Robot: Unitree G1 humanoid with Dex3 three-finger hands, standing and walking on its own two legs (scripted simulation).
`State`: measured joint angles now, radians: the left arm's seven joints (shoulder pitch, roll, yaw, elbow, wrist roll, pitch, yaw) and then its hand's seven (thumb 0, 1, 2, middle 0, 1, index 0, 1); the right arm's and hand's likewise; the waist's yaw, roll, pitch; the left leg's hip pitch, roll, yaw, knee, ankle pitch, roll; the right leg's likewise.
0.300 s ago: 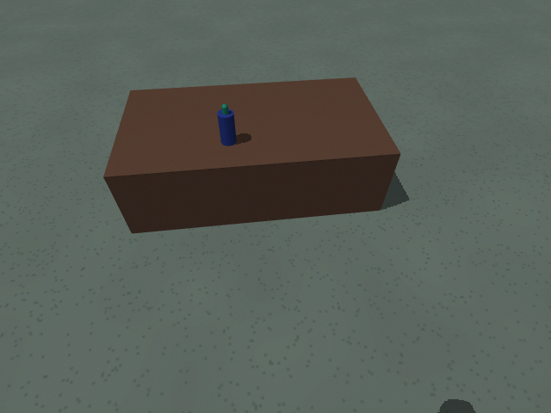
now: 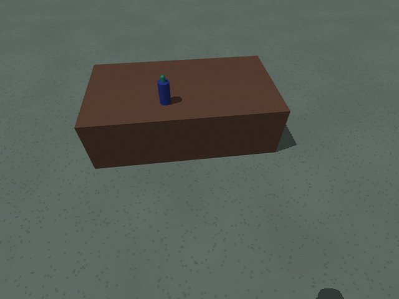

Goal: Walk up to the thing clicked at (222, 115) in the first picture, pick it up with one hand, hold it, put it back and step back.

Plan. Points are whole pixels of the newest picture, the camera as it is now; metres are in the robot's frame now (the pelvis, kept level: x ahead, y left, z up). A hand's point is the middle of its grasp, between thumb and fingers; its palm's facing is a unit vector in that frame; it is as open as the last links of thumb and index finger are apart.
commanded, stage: stand
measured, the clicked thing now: (164, 89) +1.25 +0.25 -0.33
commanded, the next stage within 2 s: walk up in 0.82 s
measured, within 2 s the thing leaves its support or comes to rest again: neither
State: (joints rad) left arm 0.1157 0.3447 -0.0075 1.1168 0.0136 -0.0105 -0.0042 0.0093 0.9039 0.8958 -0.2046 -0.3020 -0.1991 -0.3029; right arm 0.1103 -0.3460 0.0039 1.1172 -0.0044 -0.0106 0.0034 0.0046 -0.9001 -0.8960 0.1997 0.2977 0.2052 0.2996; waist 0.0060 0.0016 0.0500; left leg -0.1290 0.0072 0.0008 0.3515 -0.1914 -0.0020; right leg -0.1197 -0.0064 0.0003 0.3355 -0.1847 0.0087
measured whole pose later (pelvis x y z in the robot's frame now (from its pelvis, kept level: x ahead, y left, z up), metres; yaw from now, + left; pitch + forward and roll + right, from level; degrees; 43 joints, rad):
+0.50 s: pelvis +0.00 +0.00 +0.00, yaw +0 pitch -2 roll +0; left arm 0.12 0.35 -0.01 1.11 0.01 -0.01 -0.01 0.01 0.90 0.90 -0.20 -0.30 -0.20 -0.30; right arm 0.12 -0.35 0.01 1.12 -0.01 -0.01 0.00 0.00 -0.90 -0.90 0.20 0.30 0.21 0.30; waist 0.01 0.00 0.05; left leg -0.12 0.00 0.00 0.34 -0.19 0.00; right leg -0.11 -0.01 0.00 0.33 -0.19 0.01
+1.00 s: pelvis +0.03 +0.03 -0.01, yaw +5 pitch -2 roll -2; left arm 0.23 0.38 0.07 1.02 0.04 -0.07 -0.01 0.01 0.90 0.90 -0.21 -0.30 -0.20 -0.30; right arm 0.22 -0.43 -0.08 1.01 -0.05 0.04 0.09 0.01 -0.90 -0.90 0.20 0.30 0.20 0.30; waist 0.02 0.04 0.03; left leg -0.42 0.06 -0.04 0.86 -0.39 0.00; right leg -0.07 -0.04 -0.07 0.35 -0.26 -0.01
